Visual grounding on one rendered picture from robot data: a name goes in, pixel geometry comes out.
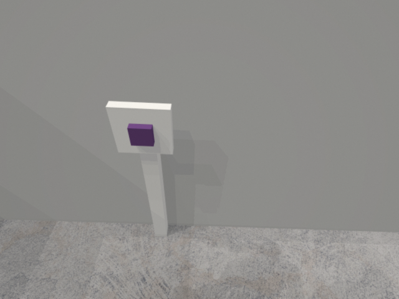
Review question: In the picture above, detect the button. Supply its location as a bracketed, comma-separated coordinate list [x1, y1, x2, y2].
[127, 123, 155, 146]

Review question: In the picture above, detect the panel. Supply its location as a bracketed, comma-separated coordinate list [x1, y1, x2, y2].
[106, 101, 174, 236]

